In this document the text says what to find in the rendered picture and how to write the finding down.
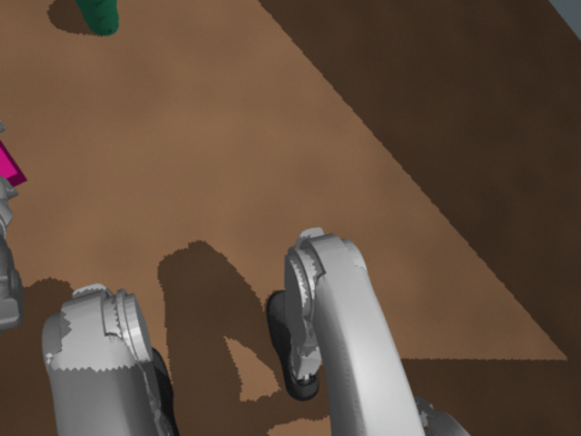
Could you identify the left robot foot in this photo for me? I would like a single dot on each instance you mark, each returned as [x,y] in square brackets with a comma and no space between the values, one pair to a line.
[166,392]

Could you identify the right robot foot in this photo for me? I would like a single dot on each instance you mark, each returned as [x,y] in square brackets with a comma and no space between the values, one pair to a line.
[300,390]

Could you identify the left robot hand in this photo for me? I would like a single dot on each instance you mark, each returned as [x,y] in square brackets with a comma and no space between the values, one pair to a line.
[11,191]

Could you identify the right robot hand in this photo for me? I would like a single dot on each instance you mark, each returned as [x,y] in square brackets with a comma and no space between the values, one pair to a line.
[439,424]

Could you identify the left robot arm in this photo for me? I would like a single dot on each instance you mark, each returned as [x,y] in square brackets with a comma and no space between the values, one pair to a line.
[12,305]

